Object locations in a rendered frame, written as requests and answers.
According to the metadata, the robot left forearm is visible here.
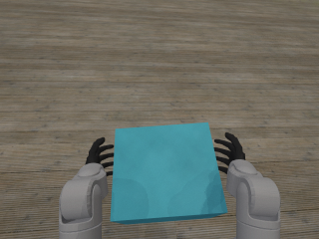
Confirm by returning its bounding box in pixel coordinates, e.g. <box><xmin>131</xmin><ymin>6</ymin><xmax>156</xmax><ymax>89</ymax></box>
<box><xmin>58</xmin><ymin>162</ymin><xmax>109</xmax><ymax>239</ymax></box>

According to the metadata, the right robot hand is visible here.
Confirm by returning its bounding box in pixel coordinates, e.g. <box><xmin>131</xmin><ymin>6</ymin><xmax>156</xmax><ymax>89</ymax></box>
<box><xmin>214</xmin><ymin>132</ymin><xmax>245</xmax><ymax>174</ymax></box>

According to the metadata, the robot right forearm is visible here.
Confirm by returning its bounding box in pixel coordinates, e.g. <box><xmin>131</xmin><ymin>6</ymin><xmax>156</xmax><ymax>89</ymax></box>
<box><xmin>225</xmin><ymin>159</ymin><xmax>281</xmax><ymax>239</ymax></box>

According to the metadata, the left robot hand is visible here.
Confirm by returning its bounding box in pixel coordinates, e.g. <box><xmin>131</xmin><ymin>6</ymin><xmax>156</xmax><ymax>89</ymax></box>
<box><xmin>85</xmin><ymin>137</ymin><xmax>115</xmax><ymax>176</ymax></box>

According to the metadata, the carton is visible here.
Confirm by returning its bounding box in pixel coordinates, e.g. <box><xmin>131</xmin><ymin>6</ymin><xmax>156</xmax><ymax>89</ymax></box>
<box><xmin>110</xmin><ymin>122</ymin><xmax>228</xmax><ymax>225</ymax></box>

